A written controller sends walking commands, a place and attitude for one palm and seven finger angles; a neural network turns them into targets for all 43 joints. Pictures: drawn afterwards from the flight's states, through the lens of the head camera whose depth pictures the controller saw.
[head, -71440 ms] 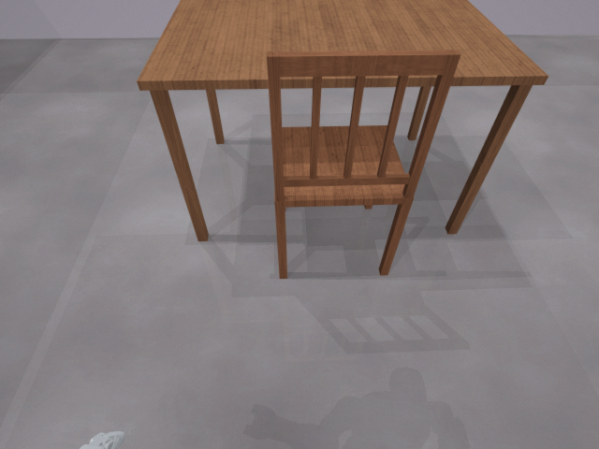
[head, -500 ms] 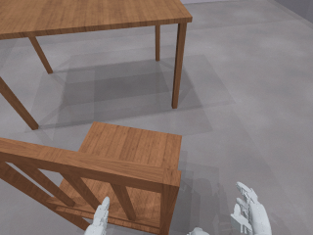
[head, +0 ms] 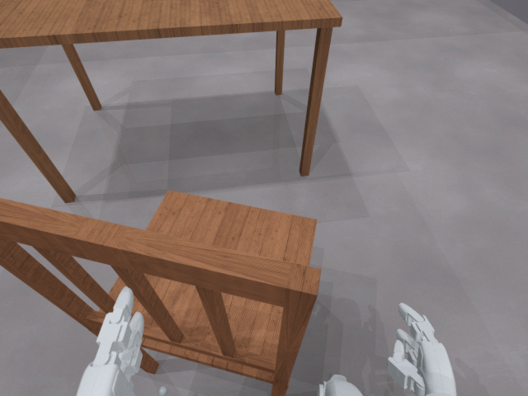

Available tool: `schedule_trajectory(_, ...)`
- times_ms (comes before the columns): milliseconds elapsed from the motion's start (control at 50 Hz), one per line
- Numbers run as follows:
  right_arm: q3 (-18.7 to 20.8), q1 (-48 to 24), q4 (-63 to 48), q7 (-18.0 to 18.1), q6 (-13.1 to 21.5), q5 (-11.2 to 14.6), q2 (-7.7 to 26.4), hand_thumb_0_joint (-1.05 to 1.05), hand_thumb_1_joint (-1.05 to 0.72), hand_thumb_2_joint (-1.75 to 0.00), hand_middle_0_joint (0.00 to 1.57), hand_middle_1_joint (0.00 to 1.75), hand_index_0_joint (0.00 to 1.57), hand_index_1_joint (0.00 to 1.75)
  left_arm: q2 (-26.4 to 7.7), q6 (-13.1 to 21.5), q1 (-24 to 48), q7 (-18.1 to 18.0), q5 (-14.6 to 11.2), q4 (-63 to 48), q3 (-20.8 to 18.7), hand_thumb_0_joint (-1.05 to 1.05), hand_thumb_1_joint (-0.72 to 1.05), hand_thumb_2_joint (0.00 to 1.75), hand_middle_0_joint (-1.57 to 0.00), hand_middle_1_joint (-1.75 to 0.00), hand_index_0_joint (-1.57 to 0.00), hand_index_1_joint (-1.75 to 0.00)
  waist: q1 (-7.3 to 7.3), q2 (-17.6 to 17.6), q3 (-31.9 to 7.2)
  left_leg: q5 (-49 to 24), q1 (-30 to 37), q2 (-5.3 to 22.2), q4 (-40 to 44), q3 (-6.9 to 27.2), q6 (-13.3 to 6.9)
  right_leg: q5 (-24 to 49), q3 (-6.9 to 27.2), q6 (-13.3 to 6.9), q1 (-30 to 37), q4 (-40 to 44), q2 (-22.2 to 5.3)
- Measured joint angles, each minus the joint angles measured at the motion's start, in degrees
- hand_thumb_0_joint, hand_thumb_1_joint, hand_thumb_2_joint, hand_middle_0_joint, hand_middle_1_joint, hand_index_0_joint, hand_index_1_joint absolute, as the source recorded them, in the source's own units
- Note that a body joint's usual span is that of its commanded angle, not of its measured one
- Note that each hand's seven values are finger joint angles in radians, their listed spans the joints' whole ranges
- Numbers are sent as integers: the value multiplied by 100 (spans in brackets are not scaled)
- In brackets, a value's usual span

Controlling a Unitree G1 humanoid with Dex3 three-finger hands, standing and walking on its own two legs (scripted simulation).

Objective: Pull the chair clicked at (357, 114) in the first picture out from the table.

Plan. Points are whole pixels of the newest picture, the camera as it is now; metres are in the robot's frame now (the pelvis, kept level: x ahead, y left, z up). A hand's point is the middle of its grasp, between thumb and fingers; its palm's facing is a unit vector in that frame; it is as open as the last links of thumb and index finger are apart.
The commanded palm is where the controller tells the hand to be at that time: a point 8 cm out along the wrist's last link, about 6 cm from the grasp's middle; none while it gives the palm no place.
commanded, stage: draw the hand back to the body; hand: left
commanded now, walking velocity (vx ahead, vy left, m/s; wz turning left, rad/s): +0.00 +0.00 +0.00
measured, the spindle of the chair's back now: (155, 307) +0.25 +0.19 +0.00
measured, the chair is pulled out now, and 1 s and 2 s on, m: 0.66 0.66 0.66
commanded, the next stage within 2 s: step back with the hand held close in 1.28 s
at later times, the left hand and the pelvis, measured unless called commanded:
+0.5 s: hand (67, 343) +0.15 +0.20 +0.16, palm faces +0.32 -0.86 -0.39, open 14.9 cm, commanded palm +0.11 +0.25 +0.19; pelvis +0.00 -0.01 +0.05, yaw +1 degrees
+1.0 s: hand out of the picture +0.21 +0.25 +0.25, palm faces +0.50 -0.75 -0.44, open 8.3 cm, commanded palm +0.16 +0.28 +0.26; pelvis +0.02 -0.02 +0.08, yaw -1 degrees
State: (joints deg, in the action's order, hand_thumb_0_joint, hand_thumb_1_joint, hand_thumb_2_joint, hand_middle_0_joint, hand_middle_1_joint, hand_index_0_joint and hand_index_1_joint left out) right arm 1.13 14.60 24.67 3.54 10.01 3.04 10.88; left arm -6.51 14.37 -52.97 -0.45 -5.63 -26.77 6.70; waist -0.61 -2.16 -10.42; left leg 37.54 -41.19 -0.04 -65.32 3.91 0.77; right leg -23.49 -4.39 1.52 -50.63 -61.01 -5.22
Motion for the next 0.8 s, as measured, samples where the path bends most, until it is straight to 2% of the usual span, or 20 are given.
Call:
schedule_trajectory(100, 31, -59, 130, -53, -20, 69, -72, 1, -90, -90, 20, 30, 20, 30, -447, 416, 102, 378, -179, -59, -237, -2, -51, 21, -1, -1, 0, 0, -91, -29, 122, 22, -75, 13, -126, -14, 3, 12, 20, -7, -76, -91, 18)
schedule_trajectory(160, 24, -76, 211, -33, -56, 151, -96, 1, -90, -90, 20, 30, 20, 30, -633, 443, 119, 516, -382, -237, -483, -2, -52, 21, -1, -1, -1, 0, -102, -106, 160, -14, 33, 27, -57, -12, 1, 59, 12, -3, 47, 1, 34)
schedule_trajectory(220, -6, -60, 272, 15, -59, 213, -93, 1, -90, -90, 20, 30, 20, 30, -644, 395, 220, 549, -608, -418, -751, -1, -50, 22, -1, -1, -1, -1, -89, -191, 171, -92, 232, 30, 113, -7, -6, 128, -2, 6, 266, 183, 40)
schedule_trajectory(260, -26, 31, 230, 151, -161, 140, -93, 1, -90, -90, 20, 30, 20, 30, -813, -69, 267, 232, -176, -489, -822, -1, -47, 23, -2, -2, -4, -3, -149, -208, 182, -180, 500, 28, 336, -32, 0, 185, 13, 7, 520, 366, 43)
schedule_trajectory(300, -76, 122, 184, 260, -255, 89, -77, 1, -90, -90, 20, 30, 20, 30, -912, -593, 269, -160, 105, -524, -855, -1, -43, 25, -3, -3, -5, -4, -135, -252, 182, -299, 837, 13, 639, -23, 3, 255, -6, 12, 863, 625, 29)
schedule_trajectory(360, -158, 205, 144, 378, -320, 37, -32, 1, -90, -90, 20, 30, 20, 30, -916, -1126, 330, -603, 291, -510, -938, -1, -35, 29, -4, -5, -6, -6, -110, -300, 218, -470, 1353, 7, 1091, -27, -3, 368, -23, 6, 1371, 1008, 28)
schedule_trajectory(420, -227, 232, 205, 457, -281, -4, 37, 1, -90, -90, 20, 30, 20, 30, -951, -1376, 594, -880, 374, -445, -1043, -1, -26, 34, -5, -7, -6, -7, -126, -307, 306, -634, 1837, 13, 1500, -18, 3, 475, -51, -4, 1849, 1353, 35)
schedule_trajectory(500, -282, 173, 372, 458, -172, -35, 125, 1, -90, -90, 20, 30, 20, 30, -964, -1420, 1046, -1043, 416, -279, -1235, 0, -12, 40, -7, -9, -7, -9, -134, -278, 465, -840, 2400, 41, 1993, -6, 30, 615, -87, -30, 2397, 1766, 65)
schedule_trajectory(600, -261, 40, 575, 402, -56, -61, 177, 1, -90, -90, 20, 30, 20, 30, -1048, -1318, 1423, -1052, 396, -58, -1580, 0, 5, 48, -9, -13, -9, -13, -124, -252, 658, -1074, 2940, 107, 2545, -26, 76, 795, -101, -73, 2900, 2230, 139)
schedule_trajectory(800, -130, -124, 957, 303, 105, -107, 279, 1, -90, -90, 20, 30, 20, 30, -1244, -1036, 1865, -1000, 306, 89, -2251, 1, 41, 66, -15, -20, -14, -20, -204, -354, 987, -1435, 3567, 203, 3377, -77, 115, 1095, -101, -114, 3476, 2957, 251)
